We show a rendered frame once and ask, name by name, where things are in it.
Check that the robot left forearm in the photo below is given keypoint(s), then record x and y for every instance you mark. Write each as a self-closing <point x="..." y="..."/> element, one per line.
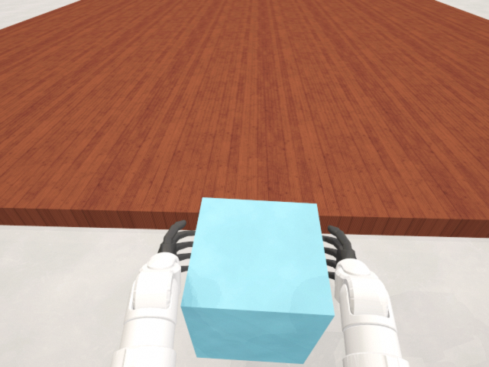
<point x="148" y="334"/>

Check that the right robot hand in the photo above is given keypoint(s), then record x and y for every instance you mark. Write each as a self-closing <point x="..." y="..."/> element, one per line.
<point x="343" y="246"/>

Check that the carton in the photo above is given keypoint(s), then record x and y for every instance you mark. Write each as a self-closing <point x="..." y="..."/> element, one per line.
<point x="257" y="286"/>

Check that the left robot hand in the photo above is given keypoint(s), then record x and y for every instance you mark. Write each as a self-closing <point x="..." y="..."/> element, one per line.
<point x="172" y="237"/>

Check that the robot right forearm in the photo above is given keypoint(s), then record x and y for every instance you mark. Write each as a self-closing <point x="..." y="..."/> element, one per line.
<point x="368" y="323"/>

